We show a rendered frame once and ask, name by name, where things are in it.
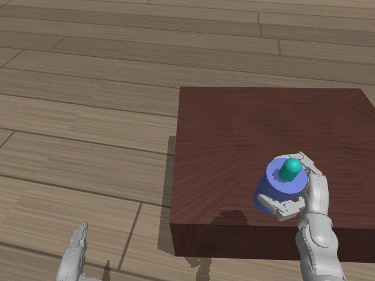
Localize right robot hand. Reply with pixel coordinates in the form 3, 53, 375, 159
257, 152, 329, 222

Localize left robot hand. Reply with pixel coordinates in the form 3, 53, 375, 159
56, 221, 102, 281

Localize bottle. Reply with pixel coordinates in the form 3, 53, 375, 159
254, 158, 308, 215

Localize right robot arm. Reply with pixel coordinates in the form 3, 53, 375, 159
295, 213, 347, 281

